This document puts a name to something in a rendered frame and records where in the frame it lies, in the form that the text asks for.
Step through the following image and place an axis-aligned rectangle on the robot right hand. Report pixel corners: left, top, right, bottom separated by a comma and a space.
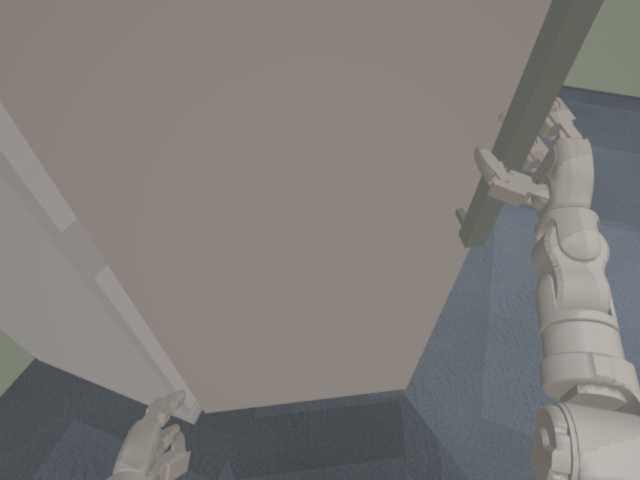
474, 97, 594, 220

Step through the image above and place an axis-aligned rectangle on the handle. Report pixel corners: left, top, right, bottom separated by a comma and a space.
455, 0, 604, 248

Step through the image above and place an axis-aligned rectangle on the fridge door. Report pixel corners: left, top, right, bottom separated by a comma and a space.
0, 0, 552, 413

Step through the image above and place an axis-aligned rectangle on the right robot forearm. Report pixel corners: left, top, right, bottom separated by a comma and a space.
531, 206, 640, 417

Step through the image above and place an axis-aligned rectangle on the robot left hand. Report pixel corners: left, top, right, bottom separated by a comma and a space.
112, 390, 191, 480

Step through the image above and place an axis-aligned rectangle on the robot right upper arm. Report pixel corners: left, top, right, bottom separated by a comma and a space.
531, 402, 640, 480

